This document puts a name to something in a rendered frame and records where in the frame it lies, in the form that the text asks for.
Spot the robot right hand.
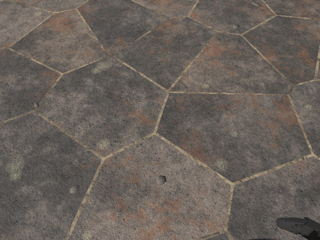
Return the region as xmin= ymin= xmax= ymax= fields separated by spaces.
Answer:
xmin=276 ymin=217 xmax=320 ymax=240

